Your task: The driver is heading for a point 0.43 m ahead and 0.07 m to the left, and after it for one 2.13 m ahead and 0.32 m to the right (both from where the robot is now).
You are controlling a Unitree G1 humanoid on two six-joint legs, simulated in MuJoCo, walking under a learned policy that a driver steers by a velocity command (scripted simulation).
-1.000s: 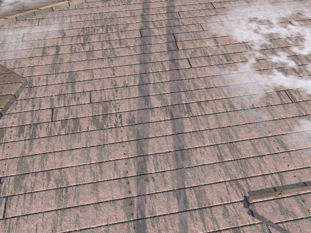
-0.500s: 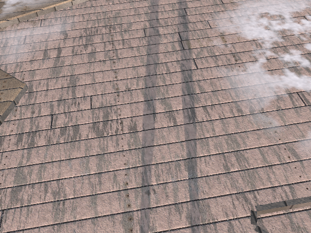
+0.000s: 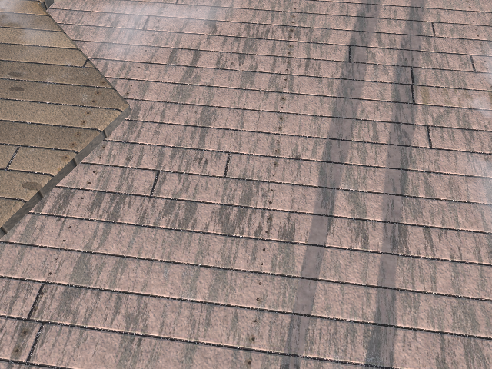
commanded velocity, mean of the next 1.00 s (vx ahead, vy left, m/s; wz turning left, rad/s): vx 0.50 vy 0.00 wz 0.11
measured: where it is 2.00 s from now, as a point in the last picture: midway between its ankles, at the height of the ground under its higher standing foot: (272, 171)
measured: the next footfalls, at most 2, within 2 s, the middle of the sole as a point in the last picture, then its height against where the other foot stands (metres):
right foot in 0.50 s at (289, 350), level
left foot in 1.02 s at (207, 271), level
